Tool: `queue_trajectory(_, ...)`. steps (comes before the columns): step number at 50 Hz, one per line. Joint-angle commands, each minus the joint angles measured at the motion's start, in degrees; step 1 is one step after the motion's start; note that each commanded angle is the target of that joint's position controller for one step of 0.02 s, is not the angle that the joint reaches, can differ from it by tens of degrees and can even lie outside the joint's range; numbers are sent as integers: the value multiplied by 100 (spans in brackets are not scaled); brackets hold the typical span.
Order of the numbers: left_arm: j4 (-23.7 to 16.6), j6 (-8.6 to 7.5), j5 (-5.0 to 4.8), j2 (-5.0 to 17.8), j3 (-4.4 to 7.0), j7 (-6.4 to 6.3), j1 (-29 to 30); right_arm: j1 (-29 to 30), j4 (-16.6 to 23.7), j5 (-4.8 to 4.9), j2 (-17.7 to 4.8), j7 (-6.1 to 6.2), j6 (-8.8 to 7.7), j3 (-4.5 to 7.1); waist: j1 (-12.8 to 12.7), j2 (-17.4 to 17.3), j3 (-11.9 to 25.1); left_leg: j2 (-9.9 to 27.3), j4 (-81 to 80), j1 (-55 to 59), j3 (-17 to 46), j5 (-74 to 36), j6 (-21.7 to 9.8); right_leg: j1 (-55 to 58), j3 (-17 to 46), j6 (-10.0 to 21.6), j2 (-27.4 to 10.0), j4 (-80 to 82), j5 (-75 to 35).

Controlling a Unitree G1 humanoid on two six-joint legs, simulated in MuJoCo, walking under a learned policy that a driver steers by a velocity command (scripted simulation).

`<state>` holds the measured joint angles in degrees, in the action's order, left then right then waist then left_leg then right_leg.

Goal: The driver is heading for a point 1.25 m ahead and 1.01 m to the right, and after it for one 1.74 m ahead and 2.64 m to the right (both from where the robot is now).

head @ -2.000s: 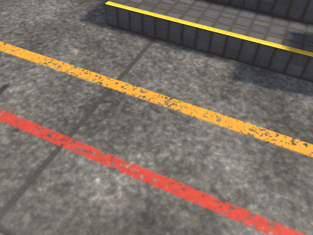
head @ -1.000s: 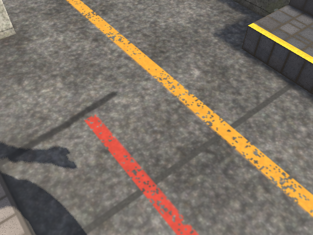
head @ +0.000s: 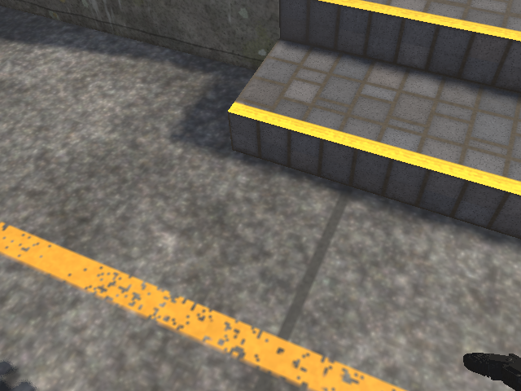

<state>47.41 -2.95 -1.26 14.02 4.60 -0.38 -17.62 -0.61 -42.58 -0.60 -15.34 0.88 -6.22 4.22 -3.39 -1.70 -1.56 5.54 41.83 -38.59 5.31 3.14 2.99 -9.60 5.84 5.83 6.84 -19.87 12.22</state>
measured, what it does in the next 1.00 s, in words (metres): walks ahead, turning right: left foot, then right foot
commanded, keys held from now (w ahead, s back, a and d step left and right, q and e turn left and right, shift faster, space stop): w+e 0.38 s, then e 0.62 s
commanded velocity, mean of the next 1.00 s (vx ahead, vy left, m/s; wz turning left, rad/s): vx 0.30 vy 0.00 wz -0.60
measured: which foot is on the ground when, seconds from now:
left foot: up 0.00-0.14, down 0.16-0.64, up 0.66-1.00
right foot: down 0.00-0.16, up 0.18-0.62, down 0.64-1.00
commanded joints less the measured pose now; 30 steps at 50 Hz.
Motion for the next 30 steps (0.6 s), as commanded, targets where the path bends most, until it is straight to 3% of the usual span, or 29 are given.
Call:
queue_trajectory(1,-375,-49,-36,965,235,-45,-50,564,487,75,-260,-68,-67,5,-68,631,225,-479,-879,902,-347,-814,18,-531,944,723,-1140,450,-1261)
queue_trajectory(5,-373,21,-37,924,231,-84,-257,680,632,121,-540,-170,-179,73,-46,748,258,-585,-1442,1015,-142,-215,-178,201,1669,628,-1414,-209,-912)
queue_trajectory(7,-472,42,-10,887,220,-100,-107,50,491,110,-683,-169,-250,154,332,894,455,-658,-1757,1903,-265,-39,-407,191,1762,464,-1270,-767,-1376)
queue_trajectory(8,-581,17,20,688,149,-76,31,-674,361,23,-895,-142,-279,241,695,794,968,-285,-1634,3103,-1,-91,-676,-187,1517,272,-987,-1677,-1600)
queue_trajectory(9,-739,-7,135,397,38,-65,5,-1695,269,-31,-1264,-92,-251,332,1042,41,1840,780,-1507,4717,1089,76,-1031,-1078,887,14,-531,-3370,-338)
queue_trajectory(10,-869,-60,-88,256,-20,-47,-890,-1972,67,-55,-1515,-141,-178,388,566,-2054,2375,1938,-2137,6146,3845,1396,-1972,-3028,478,-281,-38,-4956,2280)
queue_trajectory(11,-680,-46,-156,886,87,-66,-754,-1708,245,59,-878,-134,-132,254,710,-1177,1795,1863,-2363,5782,3861,2588,-1804,-3651,599,-357,-544,-5610,1968)
queue_trajectory(12,-790,-9,-97,1129,155,-57,-105,-1440,308,78,-570,-93,-77,168,855,-597,1060,1596,-2435,5028,2861,2427,-1525,-3782,403,-403,-723,-5734,1381)
queue_trajectory(13,-869,21,-33,1028,156,-62,196,-1174,324,23,-529,-86,-29,123,729,-160,647,1357,-2555,4249,2183,1692,-1395,-3568,245,-434,-916,-5632,981)
queue_trajectory(14,-960,23,26,932,169,-43,367,-1027,269,-4,-444,-85,-3,93,612,-137,344,1147,-2686,3710,1692,1139,-1362,-3452,235,-439,-1071,-5370,746)
queue_trajectory(15,-993,47,-11,807,166,-5,297,-969,239,-41,-394,-81,-11,65,468,-286,262,987,-2827,3351,1253,813,-1294,-3192,202,-426,-1214,-5205,635)
queue_trajectory(17,-1062,109,-61,576,124,22,264,-991,147,16,-392,-97,-52,82,395,-418,205,898,-3072,3112,711,393,-1343,-3117,59,-461,-1318,-4922,574)
queue_trajectory(20,-1271,162,-2,496,83,29,594,-1038,28,12,-667,-75,-72,173,381,-232,94,1003,-3204,3122,112,-709,-1472,-3357,9,-607,-1389,-4247,126)
queue_trajectory(22,-1321,152,37,457,52,72,732,-917,4,14,-797,-27,-3,209,354,-223,110,856,-3037,3106,-527,-1807,-1361,-3106,-202,-665,-1336,-3520,-424)
queue_trajectory(24,-1385,117,58,386,14,149,1026,-911,-31,51,-895,37,91,227,470,-282,144,688,-2887,3028,-1056,-2182,-1192,-2634,-506,-644,-1196,-2684,-1108)
queue_trajectory(27,-1541,145,47,470,51,280,1334,-1084,-114,160,-1053,78,194,263,570,-384,254,791,-2557,3363,-1266,-2252,-1034,-2236,-703,-519,-1026,-1948,-1233)
queue_trajectory(30,-1559,196,90,799,224,338,942,-958,-66,315,-1236,114,272,342,249,-489,503,886,-1580,3686,-1353,-3117,-846,-1545,-947,-198,-677,-1383,-615)
Next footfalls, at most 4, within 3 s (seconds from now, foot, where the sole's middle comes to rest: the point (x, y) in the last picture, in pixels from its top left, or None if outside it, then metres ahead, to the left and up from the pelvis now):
0.16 left None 0.29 0.14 -0.78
0.64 right None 0.45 -0.18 -0.78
1.10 left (290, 362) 0.53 0.02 -0.78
1.44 right None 0.33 -0.16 -0.78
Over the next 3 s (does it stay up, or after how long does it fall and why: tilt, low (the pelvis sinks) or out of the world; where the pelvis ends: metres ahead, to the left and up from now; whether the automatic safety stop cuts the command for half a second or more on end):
stays up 0.75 -0.40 -0.01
